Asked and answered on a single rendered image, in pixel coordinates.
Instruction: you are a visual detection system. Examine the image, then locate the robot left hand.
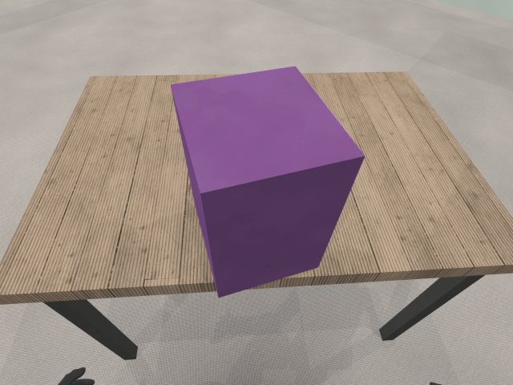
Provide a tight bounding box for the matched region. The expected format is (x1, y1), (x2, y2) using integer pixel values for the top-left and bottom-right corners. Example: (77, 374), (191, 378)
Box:
(58, 367), (95, 385)

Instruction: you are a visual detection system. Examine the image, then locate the carton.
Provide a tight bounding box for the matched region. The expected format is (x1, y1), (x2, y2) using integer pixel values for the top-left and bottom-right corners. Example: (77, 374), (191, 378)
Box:
(171, 66), (365, 298)

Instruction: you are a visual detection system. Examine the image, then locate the table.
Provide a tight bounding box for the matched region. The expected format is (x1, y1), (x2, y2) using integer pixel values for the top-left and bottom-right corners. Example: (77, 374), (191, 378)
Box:
(0, 71), (513, 360)

